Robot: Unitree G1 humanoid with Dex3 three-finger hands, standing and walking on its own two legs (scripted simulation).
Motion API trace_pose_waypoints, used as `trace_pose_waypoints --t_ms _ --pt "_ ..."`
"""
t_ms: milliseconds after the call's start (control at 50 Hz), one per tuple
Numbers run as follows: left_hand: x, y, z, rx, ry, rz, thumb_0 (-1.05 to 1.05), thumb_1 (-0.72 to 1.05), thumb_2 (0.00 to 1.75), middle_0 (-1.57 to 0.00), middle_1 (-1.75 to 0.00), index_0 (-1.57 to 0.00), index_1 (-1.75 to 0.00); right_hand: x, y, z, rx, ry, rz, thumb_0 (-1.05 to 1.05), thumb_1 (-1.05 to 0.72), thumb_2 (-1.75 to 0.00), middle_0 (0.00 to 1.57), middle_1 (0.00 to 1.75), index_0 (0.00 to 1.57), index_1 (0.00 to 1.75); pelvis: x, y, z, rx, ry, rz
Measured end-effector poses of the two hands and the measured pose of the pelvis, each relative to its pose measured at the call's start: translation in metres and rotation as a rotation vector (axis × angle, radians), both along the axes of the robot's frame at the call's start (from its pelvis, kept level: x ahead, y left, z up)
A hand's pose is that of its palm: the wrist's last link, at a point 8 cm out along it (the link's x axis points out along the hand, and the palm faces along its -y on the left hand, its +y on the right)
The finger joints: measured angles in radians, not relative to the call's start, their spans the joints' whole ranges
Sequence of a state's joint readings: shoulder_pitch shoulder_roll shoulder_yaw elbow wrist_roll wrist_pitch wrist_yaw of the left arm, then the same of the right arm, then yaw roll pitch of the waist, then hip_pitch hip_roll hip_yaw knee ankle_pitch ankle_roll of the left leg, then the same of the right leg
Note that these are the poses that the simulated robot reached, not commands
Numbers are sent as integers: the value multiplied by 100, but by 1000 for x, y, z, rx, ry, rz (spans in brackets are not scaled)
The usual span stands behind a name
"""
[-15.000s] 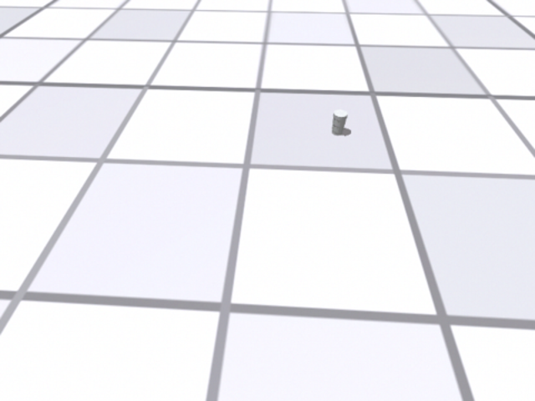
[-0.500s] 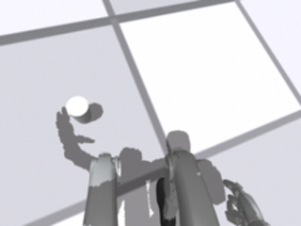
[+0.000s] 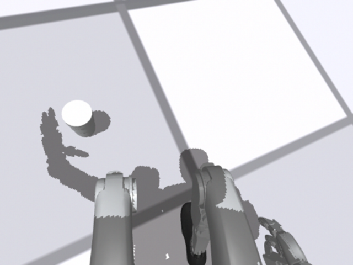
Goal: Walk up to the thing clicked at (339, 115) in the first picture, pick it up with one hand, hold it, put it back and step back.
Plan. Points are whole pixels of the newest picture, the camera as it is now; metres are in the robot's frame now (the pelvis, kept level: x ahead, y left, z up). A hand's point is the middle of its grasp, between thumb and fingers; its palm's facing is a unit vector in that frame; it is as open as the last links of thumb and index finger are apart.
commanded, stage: go down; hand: left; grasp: from the side
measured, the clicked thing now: (81, 121) +0.52 +0.25 -0.32
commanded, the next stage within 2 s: approach in 0.36 s
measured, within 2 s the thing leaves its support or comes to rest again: neither
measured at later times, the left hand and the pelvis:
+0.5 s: hand out of the picture +0.42 +0.43 +0.00, palm faces +0.27 -0.96 -0.05, open 17.1 cm; pelvis -0.01 +0.00 -0.02, yaw -1 degrees
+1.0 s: hand (21, 123) +0.46 +0.36 -0.18, palm faces +0.24 -0.97 +0.04, open 17.6 cm; pelvis -0.01 +0.01 -0.07, yaw -6 degrees
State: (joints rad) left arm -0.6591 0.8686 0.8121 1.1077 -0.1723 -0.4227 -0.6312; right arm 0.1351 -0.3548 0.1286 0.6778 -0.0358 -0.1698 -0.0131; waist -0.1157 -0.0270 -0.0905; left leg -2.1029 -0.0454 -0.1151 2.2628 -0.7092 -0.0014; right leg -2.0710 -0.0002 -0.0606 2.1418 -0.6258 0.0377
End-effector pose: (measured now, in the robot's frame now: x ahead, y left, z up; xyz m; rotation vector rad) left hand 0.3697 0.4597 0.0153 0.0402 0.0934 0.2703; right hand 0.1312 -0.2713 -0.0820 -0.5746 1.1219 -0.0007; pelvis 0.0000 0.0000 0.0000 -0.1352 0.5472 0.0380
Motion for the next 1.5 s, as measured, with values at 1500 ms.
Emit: trace_pose_waypoints --t_ms 1500 --pt "79 -139 -284 -79 -13 6 -2 -60 7 -5 -10 -5 -9 -51 30 -14 -342 371 327 0 -93 -90 21 30 20 30 -19 25 -93 -222 -295 -97"
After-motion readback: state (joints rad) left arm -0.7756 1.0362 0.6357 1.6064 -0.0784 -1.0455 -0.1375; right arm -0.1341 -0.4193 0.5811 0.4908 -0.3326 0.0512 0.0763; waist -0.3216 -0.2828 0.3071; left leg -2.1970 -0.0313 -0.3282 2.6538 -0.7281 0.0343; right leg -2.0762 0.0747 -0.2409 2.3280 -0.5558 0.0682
